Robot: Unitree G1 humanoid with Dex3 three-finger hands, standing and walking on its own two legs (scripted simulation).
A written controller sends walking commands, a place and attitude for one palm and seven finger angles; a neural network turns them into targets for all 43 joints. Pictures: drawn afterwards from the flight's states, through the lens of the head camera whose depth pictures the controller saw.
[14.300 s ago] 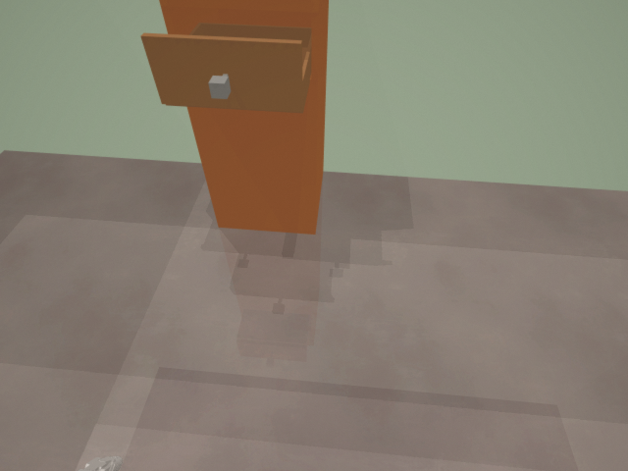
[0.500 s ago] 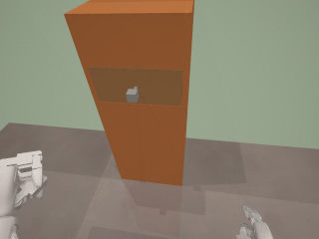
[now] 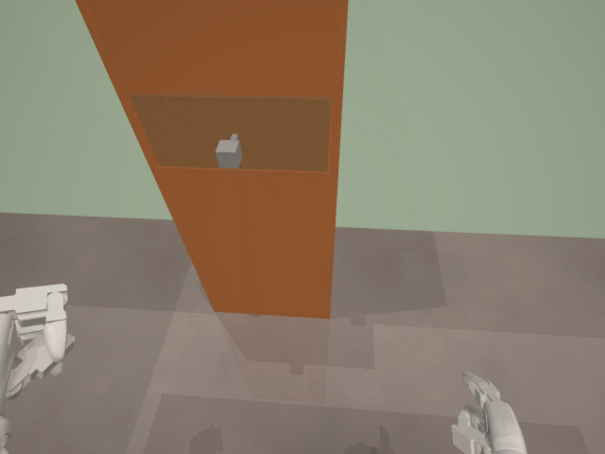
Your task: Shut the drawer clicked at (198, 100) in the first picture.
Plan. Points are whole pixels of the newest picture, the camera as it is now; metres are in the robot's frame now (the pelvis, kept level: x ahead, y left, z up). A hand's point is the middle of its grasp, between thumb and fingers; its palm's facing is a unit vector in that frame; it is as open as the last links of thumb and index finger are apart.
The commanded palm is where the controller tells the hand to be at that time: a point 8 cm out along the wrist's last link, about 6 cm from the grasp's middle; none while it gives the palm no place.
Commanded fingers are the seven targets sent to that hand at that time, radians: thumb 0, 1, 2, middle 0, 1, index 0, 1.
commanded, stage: step back with the hand held close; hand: left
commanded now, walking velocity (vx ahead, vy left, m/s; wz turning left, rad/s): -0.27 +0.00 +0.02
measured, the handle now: (231, 148) +0.66 +0.19 +0.02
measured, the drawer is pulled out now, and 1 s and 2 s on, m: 0.00 0.00 0.00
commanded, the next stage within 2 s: stop stepping back and stand still in 1.06 s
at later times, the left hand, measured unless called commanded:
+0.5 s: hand out of the picture +0.11 +0.26 +0.16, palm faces +0.39 -0.79 -0.47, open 3.3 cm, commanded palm +0.05 +0.30 +0.17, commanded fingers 0.00 0.90 0.90 -1.40 -1.60 -1.40 -1.60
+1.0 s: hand out of the picture +0.04 +0.25 +0.17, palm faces +0.40 -0.82 -0.42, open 3.3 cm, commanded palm -0.02 +0.28 +0.17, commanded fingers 0.00 0.90 0.90 -1.40 -1.60 -1.40 -1.60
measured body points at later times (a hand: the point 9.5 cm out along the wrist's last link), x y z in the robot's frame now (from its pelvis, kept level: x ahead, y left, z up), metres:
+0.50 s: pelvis -0.07 +0.01 -0.01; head -0.05 +0.02 +0.44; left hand +0.08 +0.30 +0.18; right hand +0.10 -0.22 -0.09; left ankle +0.02 +0.11 -0.74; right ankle -0.01 -0.12 -0.74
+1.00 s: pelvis -0.15 +0.00 -0.01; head -0.12 +0.03 +0.44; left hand +0.02 +0.29 +0.19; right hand +0.03 -0.20 -0.08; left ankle -0.05 +0.11 -0.74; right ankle -0.23 -0.12 -0.70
